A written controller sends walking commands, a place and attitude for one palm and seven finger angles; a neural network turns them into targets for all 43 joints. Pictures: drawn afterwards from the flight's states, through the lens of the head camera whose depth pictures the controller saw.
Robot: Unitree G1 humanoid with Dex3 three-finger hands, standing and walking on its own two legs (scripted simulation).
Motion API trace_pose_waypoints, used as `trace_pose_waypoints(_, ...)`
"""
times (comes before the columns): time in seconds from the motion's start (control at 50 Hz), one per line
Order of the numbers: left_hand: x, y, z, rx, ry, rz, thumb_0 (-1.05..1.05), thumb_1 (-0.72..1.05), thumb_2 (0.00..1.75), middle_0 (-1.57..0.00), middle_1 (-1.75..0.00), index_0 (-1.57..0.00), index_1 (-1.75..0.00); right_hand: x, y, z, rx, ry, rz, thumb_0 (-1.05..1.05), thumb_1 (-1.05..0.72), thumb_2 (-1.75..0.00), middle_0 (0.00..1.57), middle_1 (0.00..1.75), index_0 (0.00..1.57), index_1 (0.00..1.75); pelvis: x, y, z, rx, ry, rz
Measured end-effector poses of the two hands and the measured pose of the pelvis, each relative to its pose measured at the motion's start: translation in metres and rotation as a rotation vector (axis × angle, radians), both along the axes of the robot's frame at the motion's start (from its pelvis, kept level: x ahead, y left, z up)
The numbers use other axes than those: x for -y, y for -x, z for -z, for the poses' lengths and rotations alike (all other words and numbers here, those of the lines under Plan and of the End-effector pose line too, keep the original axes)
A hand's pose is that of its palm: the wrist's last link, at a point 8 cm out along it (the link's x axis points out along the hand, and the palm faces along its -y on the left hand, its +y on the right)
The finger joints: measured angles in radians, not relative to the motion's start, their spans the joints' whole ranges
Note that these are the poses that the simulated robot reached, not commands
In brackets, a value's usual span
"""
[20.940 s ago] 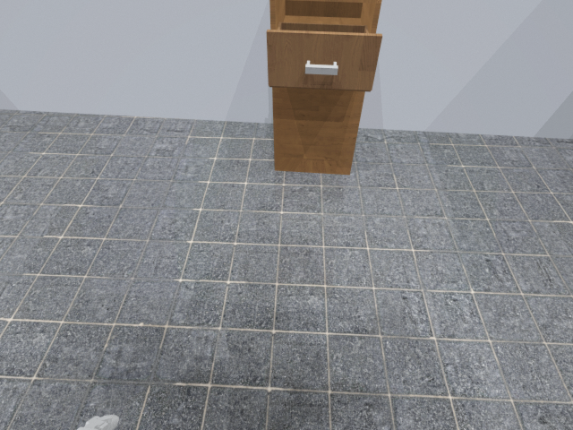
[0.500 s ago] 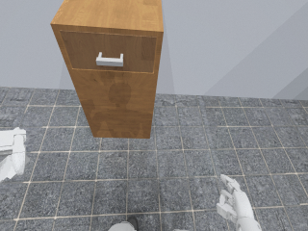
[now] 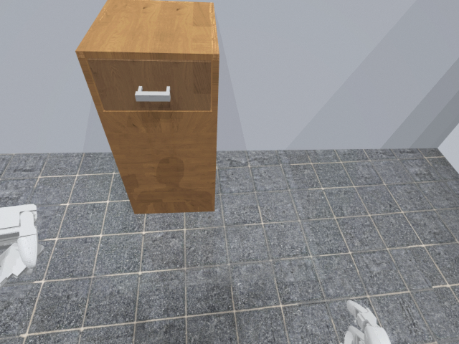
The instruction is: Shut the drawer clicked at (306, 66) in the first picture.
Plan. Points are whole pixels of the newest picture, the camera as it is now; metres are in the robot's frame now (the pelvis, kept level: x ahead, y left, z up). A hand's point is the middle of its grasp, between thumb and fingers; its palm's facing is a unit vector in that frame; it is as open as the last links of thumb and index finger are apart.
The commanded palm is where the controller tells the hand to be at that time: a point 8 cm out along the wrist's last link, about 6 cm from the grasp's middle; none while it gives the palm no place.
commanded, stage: stop stepping back and stand still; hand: left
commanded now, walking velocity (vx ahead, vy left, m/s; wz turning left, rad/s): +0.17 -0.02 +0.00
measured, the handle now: (153, 92) +0.82 +0.25 -0.03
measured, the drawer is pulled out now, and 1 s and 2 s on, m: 0.00 0.00 0.00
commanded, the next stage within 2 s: let the arm hang, fingers relaxed in 0.76 s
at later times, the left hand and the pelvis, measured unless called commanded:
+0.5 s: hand (31, 266) +0.18 +0.23 +0.17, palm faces +0.39 -0.81 -0.44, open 3.2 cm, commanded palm +0.12 +0.28 +0.18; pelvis +0.00 -0.01 +0.00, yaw +2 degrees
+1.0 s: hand (72, 313) +0.18 +0.26 -0.04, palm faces +0.15 -0.90 -0.42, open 3.1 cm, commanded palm none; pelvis +0.00 +0.01 +0.00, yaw +3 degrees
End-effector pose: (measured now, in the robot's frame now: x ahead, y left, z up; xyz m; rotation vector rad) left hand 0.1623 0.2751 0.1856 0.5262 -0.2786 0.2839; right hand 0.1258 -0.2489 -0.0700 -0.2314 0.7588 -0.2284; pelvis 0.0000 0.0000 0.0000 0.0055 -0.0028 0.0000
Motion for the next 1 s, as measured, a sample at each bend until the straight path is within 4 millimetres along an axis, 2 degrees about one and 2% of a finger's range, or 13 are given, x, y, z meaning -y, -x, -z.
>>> trace_pose_waypoints(0.1, 0.004, 0.028, -0.009, -0.013, -0.047, -0.013, 0.01, 0.88, 0.90, -1.41, -1.60, -1.40, -1.60, -0.010, 0.008, 0.002, 0.022, -0.055, -0.025, 0.01, -0.90, -0.90, 0.20, 0.30, 0.21, 0.30, 0.004, 0.012, -0.003, 0.001, 0.023, -0.018)
trace_pose_waypoints(0.16, 0.002, 0.041, -0.005, -0.018, -0.021, -0.049, 0.01, 0.88, 0.90, -1.41, -1.60, -1.41, -1.60, -0.012, 0.011, 0.007, -0.005, -0.056, -0.042, 0.01, -0.90, -0.90, 0.20, 0.30, 0.21, 0.30, 0.003, 0.016, -0.002, -0.001, 0.018, -0.009)
trace_pose_waypoints(0.22, -0.005, 0.046, 0.003, 0.005, 0.026, -0.087, 0.01, 0.88, 0.90, -1.41, -1.60, -1.41, -1.60, -0.013, 0.011, 0.012, -0.026, -0.032, -0.061, 0.01, -0.90, -0.90, 0.20, 0.30, 0.21, 0.30, -0.002, 0.016, 0.001, 0.005, 0.022, -0.019)
trace_pose_waypoints(0.32, -0.012, 0.039, 0.010, 0.018, 0.039, -0.122, 0.01, 0.88, 0.90, -1.41, -1.60, -1.41, -1.60, -0.020, 0.006, 0.016, -0.012, -0.034, -0.067, 0.01, -0.90, -0.90, 0.20, 0.30, 0.21, 0.30, -0.002, 0.018, 0.006, 0.017, 0.004, -0.034)
trace_pose_waypoints(0.42, 0.000, 0.031, 0.002, 0.005, -0.006, -0.104, 0.02, 0.89, 0.90, -1.41, -1.60, -1.41, -1.60, -0.029, -0.005, 0.017, 0.007, -0.086, -0.103, 0.01, -0.90, -0.90, 0.20, 0.30, 0.21, 0.30, 0.007, 0.011, 0.004, 0.007, 0.011, -0.046)
trace_pose_waypoints(0.5, 0.006, 0.024, 0.001, -0.011, 0.017, -0.078, 0.01, 0.88, 0.90, -1.41, -1.60, -1.41, -1.60, -0.026, -0.015, 0.016, -0.031, -0.091, -0.105, 0.01, -0.90, -0.90, 0.20, 0.30, 0.21, 0.30, 0.006, 0.000, 0.000, -0.007, 0.020, -0.042)
trace_pose_waypoints(0.56, 0.001, 0.017, 0.003, -0.024, 0.016, -0.075, 0.01, 0.88, 0.90, -1.41, -1.60, -1.41, -1.60, -0.022, -0.025, 0.015, -0.039, -0.065, -0.099, 0.01, -0.90, -0.90, 0.20, 0.30, 0.21, 0.30, 0.002, -0.008, 0.000, -0.006, 0.022, -0.042)
trace_pose_waypoints(0.72, -0.011, -0.003, 0.005, -0.072, -0.010, -0.071, 0.01, 0.88, 0.90, -1.41, -1.60, -1.41, -1.60, -0.022, -0.055, 0.000, 0.011, -0.041, -0.095, 0.01, -0.90, -0.90, 0.20, 0.30, 0.21, 0.30, -0.002, -0.016, -0.004, -0.008, 0.008, -0.037)
trace_pose_waypoints(0.86, -0.008, 0.000, 0.004, -0.086, -0.004, -0.043, 0.01, 0.88, 0.90, -1.41, -1.60, -1.40, -1.60, -0.028, -0.067, -0.009, 0.047, -0.051, -0.097, 0.01, -0.90, -0.90, 0.20, 0.30, 0.21, 0.30, -0.005, -0.016, -0.006, -0.016, 0.017, -0.029)
trace_pose_waypoints(0.88, -0.010, -0.001, 0.012, -0.106, -0.004, -0.035, 0.01, 0.89, 0.90, -1.41, -1.60, -1.40, -1.60, -0.029, -0.067, -0.006, 0.054, -0.063, -0.111, 0.01, -0.90, -0.90, 0.20, 0.30, 0.21, 0.30, -0.006, -0.014, -0.005, -0.021, 0.019, -0.034)
trace_pose_waypoints(0.9, -0.014, -0.005, 0.031, -0.172, 0.005, -0.033, 0.01, 0.89, 0.90, -1.40, -1.60, -1.40, -1.60, -0.028, -0.067, -0.001, 0.046, -0.073, -0.133, 0.01, -0.90, -0.90, 0.20, 0.30, 0.21, 0.30, -0.008, -0.013, -0.004, -0.029, 0.018, -0.039)
trace_pose_waypoints(0.96, -0.028, -0.010, 0.123, -0.512, 0.135, -0.115, 0.00, 0.89, 0.90, -1.38, -1.57, -1.38, -1.57, -0.026, -0.059, 0.022, -0.040, -0.082, -0.165, 0.01, -0.90, -0.90, 0.20, 0.30, 0.21, 0.30, -0.013, -0.007, 0.002, -0.038, 0.016, -0.053)
trace_pose_waypoints(1.0, -0.028, 0.004, 0.189, -0.762, 0.247, -0.179, 0.00, 0.90, 0.90, -1.34, -1.54, -1.34, -1.54, -0.024, -0.046, 0.033, -0.102, -0.080, -0.157, 0.01, -0.90, -0.90, 0.20, 0.30, 0.21, 0.30, -0.015, -0.004, 0.004, -0.031, 0.013, -0.055)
